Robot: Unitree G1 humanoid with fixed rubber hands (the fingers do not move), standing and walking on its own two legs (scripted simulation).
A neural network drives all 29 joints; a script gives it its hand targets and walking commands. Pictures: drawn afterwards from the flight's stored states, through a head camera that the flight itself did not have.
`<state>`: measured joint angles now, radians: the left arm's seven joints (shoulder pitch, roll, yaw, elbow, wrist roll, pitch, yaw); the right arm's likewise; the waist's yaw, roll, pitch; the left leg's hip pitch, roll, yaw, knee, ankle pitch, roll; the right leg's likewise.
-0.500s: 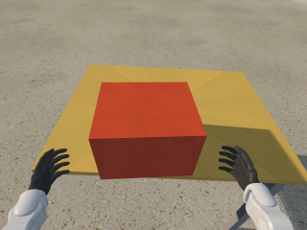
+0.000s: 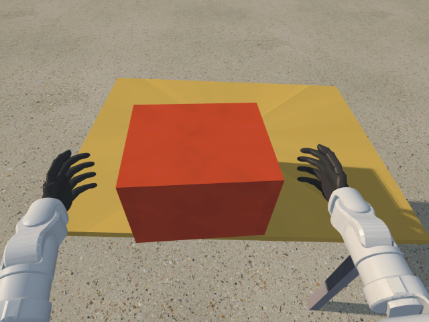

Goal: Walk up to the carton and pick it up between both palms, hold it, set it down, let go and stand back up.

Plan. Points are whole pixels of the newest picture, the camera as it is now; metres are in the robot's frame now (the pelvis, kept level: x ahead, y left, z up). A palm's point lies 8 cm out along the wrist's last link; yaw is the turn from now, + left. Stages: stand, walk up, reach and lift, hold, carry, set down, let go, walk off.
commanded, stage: reach and lift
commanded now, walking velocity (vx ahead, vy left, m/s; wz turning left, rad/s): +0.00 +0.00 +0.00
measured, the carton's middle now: (198, 169) +0.45 +0.04 +0.02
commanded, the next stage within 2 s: none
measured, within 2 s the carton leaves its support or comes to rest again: neither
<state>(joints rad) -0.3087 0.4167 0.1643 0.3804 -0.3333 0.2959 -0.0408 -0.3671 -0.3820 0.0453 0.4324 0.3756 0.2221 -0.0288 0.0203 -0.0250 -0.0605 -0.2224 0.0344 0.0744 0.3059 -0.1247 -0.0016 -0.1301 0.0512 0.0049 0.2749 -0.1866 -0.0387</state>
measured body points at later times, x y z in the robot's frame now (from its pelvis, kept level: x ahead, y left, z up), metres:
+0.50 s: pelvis -0.01 +0.01 +0.00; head +0.00 +0.02 +0.45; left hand +0.40 +0.30 +0.14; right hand +0.44 -0.19 +0.15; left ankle +0.02 +0.12 -0.75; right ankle -0.03 -0.09 -0.75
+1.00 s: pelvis -0.02 +0.02 -0.02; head +0.04 +0.03 +0.43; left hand +0.39 +0.30 +0.02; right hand +0.43 -0.18 +0.04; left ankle +0.02 +0.12 -0.75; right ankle -0.03 -0.09 -0.75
